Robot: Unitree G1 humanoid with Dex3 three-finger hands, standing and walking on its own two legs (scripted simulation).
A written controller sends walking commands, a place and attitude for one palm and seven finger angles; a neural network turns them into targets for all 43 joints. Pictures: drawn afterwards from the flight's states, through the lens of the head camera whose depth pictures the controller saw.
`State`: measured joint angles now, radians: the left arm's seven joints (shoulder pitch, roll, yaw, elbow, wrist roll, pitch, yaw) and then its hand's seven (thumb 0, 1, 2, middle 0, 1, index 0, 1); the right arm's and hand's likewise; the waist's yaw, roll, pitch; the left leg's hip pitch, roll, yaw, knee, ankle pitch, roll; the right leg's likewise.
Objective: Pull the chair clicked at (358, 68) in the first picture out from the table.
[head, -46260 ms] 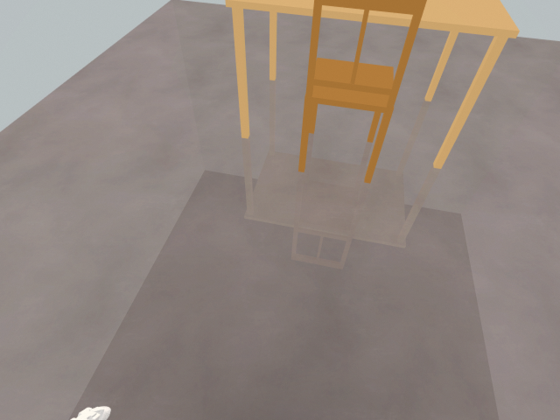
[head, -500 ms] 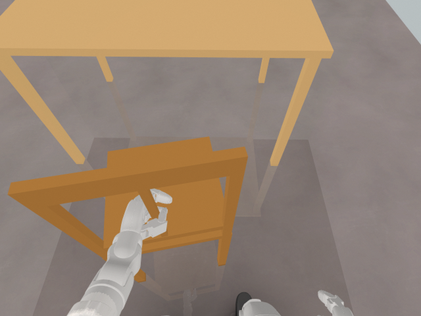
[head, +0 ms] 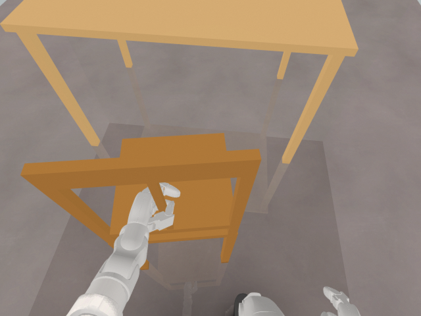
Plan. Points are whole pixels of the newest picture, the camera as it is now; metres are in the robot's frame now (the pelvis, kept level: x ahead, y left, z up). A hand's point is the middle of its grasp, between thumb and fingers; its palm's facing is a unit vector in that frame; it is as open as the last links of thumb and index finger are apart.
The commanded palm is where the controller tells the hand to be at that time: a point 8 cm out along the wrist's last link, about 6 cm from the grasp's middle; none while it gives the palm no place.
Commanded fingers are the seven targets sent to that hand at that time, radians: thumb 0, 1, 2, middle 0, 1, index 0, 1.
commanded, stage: step backward, pulling the chair out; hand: left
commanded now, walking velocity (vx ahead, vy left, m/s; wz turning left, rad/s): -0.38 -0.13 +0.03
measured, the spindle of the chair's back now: (162, 207) +0.34 +0.11 -0.09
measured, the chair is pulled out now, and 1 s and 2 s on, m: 0.39 0.51 0.65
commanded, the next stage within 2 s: stop walking, hand still on the chair in 1.50 s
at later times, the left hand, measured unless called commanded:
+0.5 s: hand (164, 234) +0.27 +0.10 -0.06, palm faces -0.13 -0.98 -0.15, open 4.9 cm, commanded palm +0.26 +0.15 -0.06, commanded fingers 0.00 0.90 0.90 -0.50 -1.45 -0.50 -1.45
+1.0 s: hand (158, 277) +0.19 +0.10 -0.06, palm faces -0.11 -0.98 -0.17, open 4.9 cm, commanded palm +0.17 +0.15 -0.06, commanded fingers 0.00 0.90 0.90 -0.50 -1.45 -0.50 -1.45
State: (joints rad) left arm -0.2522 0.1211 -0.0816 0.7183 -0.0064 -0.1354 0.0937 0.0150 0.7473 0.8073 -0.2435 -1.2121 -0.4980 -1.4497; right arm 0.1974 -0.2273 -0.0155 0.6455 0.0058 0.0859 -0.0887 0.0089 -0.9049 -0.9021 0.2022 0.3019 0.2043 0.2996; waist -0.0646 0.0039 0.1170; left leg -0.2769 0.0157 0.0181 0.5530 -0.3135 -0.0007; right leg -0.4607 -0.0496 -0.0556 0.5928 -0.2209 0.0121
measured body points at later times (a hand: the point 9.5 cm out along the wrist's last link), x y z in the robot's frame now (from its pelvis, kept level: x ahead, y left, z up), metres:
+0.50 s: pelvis -0.04 +0.00 +0.00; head +0.05 +0.00 +0.44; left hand +0.28 +0.15 -0.05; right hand +0.09 -0.25 -0.11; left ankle -0.03 +0.13 -0.73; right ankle -0.03 -0.13 -0.73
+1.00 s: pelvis -0.12 -0.01 +0.00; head -0.03 -0.01 +0.44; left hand +0.20 +0.15 -0.05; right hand -0.01 -0.25 -0.12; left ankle -0.07 +0.13 -0.73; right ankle -0.11 -0.14 -0.73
